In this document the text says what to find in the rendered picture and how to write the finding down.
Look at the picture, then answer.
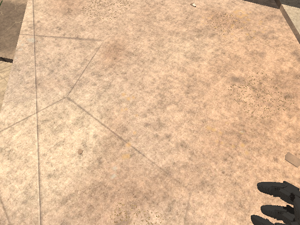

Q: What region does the right robot hand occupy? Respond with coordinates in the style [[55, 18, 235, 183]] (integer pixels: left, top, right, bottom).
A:
[[250, 181, 300, 225]]

